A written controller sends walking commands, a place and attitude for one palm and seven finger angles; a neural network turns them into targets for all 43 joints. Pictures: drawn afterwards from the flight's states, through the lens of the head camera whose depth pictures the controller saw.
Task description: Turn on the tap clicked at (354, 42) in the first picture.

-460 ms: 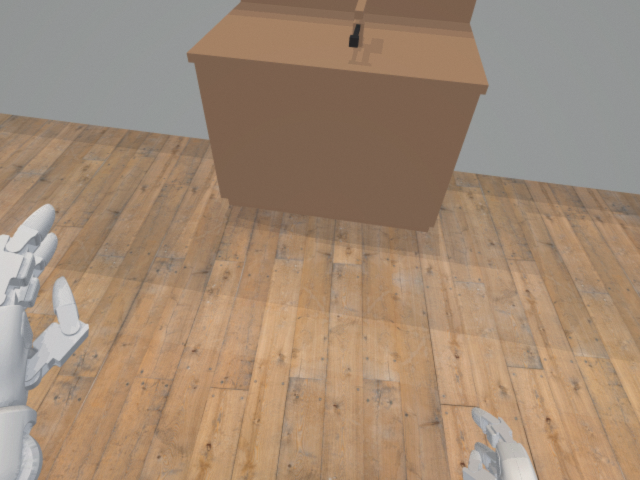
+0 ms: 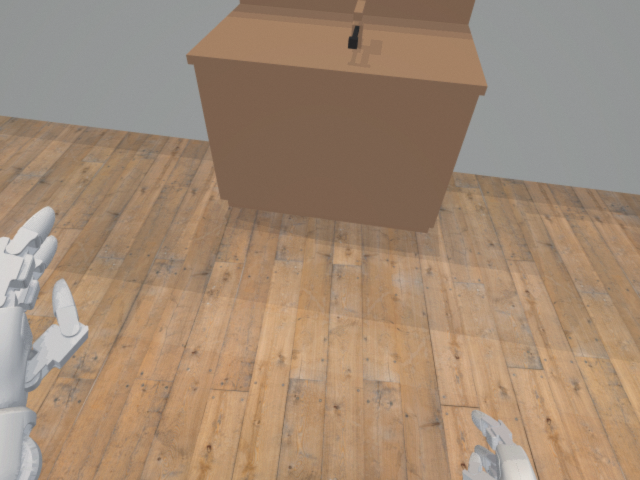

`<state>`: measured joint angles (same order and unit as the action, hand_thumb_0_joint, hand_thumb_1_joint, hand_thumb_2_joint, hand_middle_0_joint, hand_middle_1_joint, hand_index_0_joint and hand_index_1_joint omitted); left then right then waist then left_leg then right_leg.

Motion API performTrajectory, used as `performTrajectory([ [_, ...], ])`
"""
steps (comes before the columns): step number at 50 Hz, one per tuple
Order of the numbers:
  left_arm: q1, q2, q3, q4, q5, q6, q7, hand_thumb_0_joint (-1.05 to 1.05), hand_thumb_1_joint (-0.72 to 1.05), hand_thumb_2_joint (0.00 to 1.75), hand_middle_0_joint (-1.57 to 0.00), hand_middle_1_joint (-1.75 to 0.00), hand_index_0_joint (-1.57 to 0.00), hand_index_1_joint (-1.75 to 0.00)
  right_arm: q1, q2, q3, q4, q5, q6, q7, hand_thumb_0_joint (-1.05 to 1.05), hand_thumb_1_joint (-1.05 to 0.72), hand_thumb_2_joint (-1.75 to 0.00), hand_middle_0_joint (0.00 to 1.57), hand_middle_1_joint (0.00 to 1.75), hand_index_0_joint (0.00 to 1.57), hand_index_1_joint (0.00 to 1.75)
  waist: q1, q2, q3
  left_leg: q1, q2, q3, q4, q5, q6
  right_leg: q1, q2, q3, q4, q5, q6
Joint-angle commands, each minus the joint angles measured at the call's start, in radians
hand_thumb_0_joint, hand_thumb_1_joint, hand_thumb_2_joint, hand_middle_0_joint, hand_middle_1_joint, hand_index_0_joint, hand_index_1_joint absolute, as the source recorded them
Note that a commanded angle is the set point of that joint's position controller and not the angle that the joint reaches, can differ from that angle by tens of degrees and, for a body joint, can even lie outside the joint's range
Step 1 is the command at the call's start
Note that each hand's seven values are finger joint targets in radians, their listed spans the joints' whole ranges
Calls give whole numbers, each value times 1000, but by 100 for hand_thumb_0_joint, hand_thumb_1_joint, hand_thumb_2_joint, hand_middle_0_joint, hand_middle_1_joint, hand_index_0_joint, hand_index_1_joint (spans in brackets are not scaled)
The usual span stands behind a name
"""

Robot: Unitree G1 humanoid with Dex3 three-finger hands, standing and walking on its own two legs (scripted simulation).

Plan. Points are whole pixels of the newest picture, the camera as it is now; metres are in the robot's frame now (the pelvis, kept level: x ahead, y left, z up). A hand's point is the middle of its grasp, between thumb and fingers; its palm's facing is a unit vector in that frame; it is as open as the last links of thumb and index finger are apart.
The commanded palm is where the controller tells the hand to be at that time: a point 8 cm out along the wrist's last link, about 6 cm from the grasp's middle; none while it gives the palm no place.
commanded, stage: walk to a spot facing it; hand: left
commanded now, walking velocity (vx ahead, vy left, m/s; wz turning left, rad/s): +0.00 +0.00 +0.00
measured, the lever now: (353, 42) +1.34 -0.02 +0.03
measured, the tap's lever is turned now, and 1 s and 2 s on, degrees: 0 0 0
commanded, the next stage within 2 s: turn to face it in 1.72 s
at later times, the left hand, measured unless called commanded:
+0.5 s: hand (104, 287) +0.26 +0.24 +0.16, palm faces +0.47 -0.82 -0.34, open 7.4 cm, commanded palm +0.20 +0.29 +0.18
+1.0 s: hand (199, 183) +0.43 +0.19 +0.16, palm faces +0.43 -0.77 -0.47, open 7.4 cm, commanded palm +0.36 +0.24 +0.18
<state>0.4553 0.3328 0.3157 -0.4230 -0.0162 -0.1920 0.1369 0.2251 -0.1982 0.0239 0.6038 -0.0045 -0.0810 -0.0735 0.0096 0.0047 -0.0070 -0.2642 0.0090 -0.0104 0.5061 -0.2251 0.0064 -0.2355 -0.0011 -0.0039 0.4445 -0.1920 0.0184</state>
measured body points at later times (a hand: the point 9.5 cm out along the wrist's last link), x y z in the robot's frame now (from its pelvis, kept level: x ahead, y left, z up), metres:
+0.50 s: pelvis +0.06 -0.01 -0.01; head +0.05 +0.01 +0.44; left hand +0.23 +0.29 +0.17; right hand +0.20 -0.24 -0.11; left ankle +0.05 +0.11 -0.72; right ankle +0.03 -0.13 -0.74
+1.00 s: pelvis +0.21 -0.05 -0.03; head +0.24 -0.07 +0.42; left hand +0.40 +0.23 +0.19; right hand +0.38 -0.27 -0.14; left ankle +0.12 +0.09 -0.67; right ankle +0.29 -0.13 -0.74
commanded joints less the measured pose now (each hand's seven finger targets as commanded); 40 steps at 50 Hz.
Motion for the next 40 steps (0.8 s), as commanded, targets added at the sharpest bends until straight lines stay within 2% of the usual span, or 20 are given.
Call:
performTrajectory([
  [1,-86,162,99,-215,2,-70,23,0,90,90,-20,-30,-20,-30,-101,-121,-45,-158,1,-53,-13,0,-90,-90,20,30,20,30,-5,59,-77,-70,53,-38,-140,-11,6,87,-27,40,-63,9,-14],
  [3,-82,166,103,-211,2,-70,23,0,90,90,-20,-30,-20,-30,-100,-120,-44,-154,-2,-53,-14,0,-90,-90,20,30,20,30,-4,34,-84,-76,54,-38,-131,-53,10,90,-37,45,-62,-26,-18],
  [7,-108,168,100,-243,7,-64,32,0,90,90,-20,-30,-20,-30,-104,-131,-54,-159,-6,-44,-24,0,-90,-90,20,30,20,30,-16,66,-41,-124,68,-78,-122,-418,47,-23,-55,77,-32,-390,-55],
  [12,-102,170,120,-236,12,-65,42,0,90,90,-20,-30,-20,-30,-91,-133,-54,-142,-7,-43,-34,0,-90,-90,20,30,20,30,-26,138,-46,-97,175,-238,-141,-352,109,-46,-15,-9,153,-279,-48],
  [15,-102,146,96,-218,17,-64,36,0,90,90,-20,-30,-20,-30,-89,-125,-49,-142,-9,-37,-28,0,-90,-90,20,30,20,30,-24,145,6,-204,166,-210,-119,-393,103,7,-28,3,106,-307,-59],
  [17,-126,174,108,-215,22,-66,36,0,90,90,-20,-30,-20,-30,-90,-124,-53,-139,-10,-39,-25,0,-90,-90,20,30,20,30,-18,-10,27,-307,76,-65,59,-339,56,62,-129,178,-15,-396,-120],
  [18,-133,189,114,-207,21,-70,38,0,90,90,-20,-30,-20,-30,-87,-111,-50,-135,-9,-40,-21,0,-90,-90,20,30,20,30,-12,-155,31,-393,17,21,220,-302,29,119,-233,352,-101,-435,-174],
  [19,-150,201,120,-198,18,-75,43,0,90,90,-20,-30,-20,-30,-88,-108,-53,-129,-1,-43,-15,0,-90,-90,20,30,20,30,-9,-231,21,-412,2,66,387,-268,9,141,-340,488,-173,-439,-233],
  [20,-165,196,110,-220,18,-85,45,0,90,90,-20,-30,-20,-30,-110,-114,-56,-133,1,-48,-12,0,-90,-90,20,30,20,30,1,-181,28,-438,33,37,448,-292,2,162,-385,524,-186,-364,-283],
  [21,-150,214,125,-227,19,-91,49,0,90,90,-20,-30,-20,-30,-104,-113,-49,-125,-3,-47,-11,0,-90,-90,20,30,20,30,1,-144,42,-431,64,23,447,-298,2,153,-385,473,-171,-254,-291],
  [23,-133,214,143,-265,19,-98,50,0,90,90,-20,-30,-20,-30,-105,-97,-38,-124,-7,-36,-7,0,-90,-90,20,30,20,30,-1,-127,8,-303,96,36,294,-259,9,120,-331,292,-89,-46,-253],
  [25,-114,206,156,-301,7,-102,54,0,90,90,-20,-30,-20,-30,-85,-85,-36,-125,-14,-27,-8,0,-90,-90,20,30,20,30,-25,-72,-65,-38,32,149,54,-64,0,54,-218,94,43,14,-172],
  [26,-108,203,154,-321,-1,-105,53,0,90,90,-20,-30,-20,-30,-68,-96,-47,-130,-10,-31,-17,0,-90,-90,20,30,20,30,-40,8,-100,128,22,149,-39,7,11,-15,-147,17,221,68,-120],
  [27,-76,178,141,-343,-10,-108,51,0,90,90,-20,-30,-20,-30,-68,-131,-68,-145,-6,-37,-24,0,-90,-90,20,30,20,30,-49,221,-138,307,184,-103,-117,30,86,-203,-64,-57,459,-19,-46],
  [28,-82,185,142,-362,-14,-122,58,0,90,90,-20,-30,-20,-30,-76,-128,-66,-146,-5,-37,-17,0,-90,-90,20,30,20,30,-44,346,-143,384,387,-423,-180,175,200,-385,6,-68,665,-385,-10],
  [29,-102,212,146,-310,0,-114,50,0,90,90,-20,-30,-20,-30,-82,-114,-56,-125,-16,-42,-9,0,-90,-90,20,30,20,30,-52,264,-83,303,450,-533,-221,119,242,-460,-39,4,794,-403,-19],
  [30,-129,203,138,-307,3,-107,44,0,90,90,-20,-30,-20,-30,-85,-113,-63,-115,-10,-45,-4,0,-90,-90,20,30,20,30,-55,182,-33,285,455,-500,-213,122,263,-525,-75,30,840,-366,-14],
  [32,-136,184,116,-345,6,-105,37,0,90,90,-20,-30,-20,-30,-87,-111,-70,-105,5,-59,0,0,-90,-90,20,30,20,30,-36,150,-32,321,395,-307,-183,170,225,-575,-100,-3,804,-302,-4],
  [36,-32,152,119,-298,8,-78,26,0,90,90,-20,-30,-20,-30,-66,-110,-69,-108,2,-65,4,0,-90,-90,20,30,20,30,-24,191,-16,190,307,-44,-227,179,155,-422,-99,-103,570,-150,7],
  [40,-22,178,155,-242,4,-66,19,0,90,90,-20,-30,-20,-30,-81,-102,-64,-123,-6,-64,-8,0,-90,-90,20,30,20,30,-23,209,1,115,302,57,-228,193,127,-238,-69,-179,315,-76,8],
])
